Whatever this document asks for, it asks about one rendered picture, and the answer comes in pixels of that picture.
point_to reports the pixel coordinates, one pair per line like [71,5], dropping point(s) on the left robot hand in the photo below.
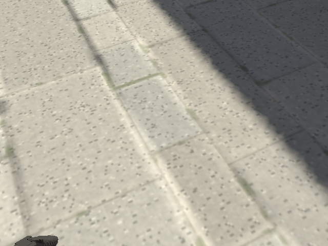
[38,241]

